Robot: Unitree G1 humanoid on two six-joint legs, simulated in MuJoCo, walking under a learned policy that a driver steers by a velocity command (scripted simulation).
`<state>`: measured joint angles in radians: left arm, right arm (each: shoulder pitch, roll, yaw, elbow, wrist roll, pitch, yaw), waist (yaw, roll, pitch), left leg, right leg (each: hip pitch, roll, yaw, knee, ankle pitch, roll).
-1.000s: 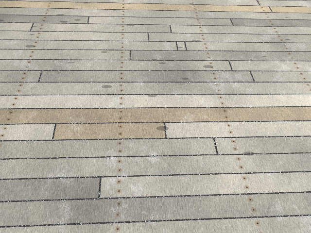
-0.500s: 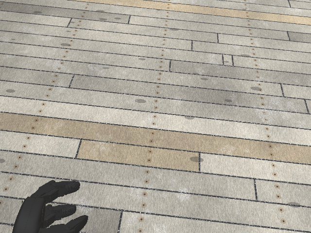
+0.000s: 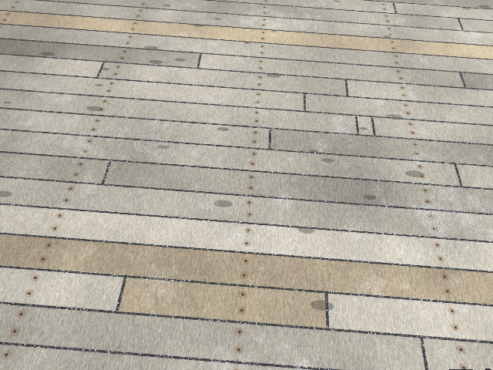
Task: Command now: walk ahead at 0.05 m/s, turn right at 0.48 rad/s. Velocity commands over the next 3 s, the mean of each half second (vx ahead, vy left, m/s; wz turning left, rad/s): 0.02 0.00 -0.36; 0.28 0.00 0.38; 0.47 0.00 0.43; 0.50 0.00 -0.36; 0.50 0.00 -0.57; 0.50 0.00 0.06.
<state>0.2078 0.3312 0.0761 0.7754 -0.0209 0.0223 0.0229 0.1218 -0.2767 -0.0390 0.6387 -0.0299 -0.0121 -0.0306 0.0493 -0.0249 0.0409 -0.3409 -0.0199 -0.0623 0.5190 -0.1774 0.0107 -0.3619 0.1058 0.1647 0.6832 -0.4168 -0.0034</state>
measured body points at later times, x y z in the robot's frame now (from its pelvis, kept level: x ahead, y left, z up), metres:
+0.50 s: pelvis +0.02 -0.04 +0.00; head +0.04 -0.07 +0.45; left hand +0.24 +0.17 -0.08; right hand +0.06 -0.34 -0.12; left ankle +0.03 +0.11 -0.70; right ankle +0.00 -0.13 -0.73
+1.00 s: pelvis +0.13 +0.03 -0.01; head +0.16 +0.05 +0.44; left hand +0.15 +0.34 -0.14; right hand +0.32 -0.23 -0.09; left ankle +0.17 +0.13 -0.74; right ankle +0.00 -0.13 -0.71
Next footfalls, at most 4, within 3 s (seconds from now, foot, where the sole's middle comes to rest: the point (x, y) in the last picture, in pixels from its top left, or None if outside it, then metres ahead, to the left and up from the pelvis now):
0.38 right None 0.03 -0.14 -0.77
0.96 left None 0.20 0.13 -0.77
1.46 right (247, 322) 0.59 0.03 -0.77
1.94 left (161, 252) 0.80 0.30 -0.77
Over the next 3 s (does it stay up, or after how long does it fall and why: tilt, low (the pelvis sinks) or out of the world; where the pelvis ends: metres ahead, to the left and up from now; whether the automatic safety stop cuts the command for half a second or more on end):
stays up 1.24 0.08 -0.02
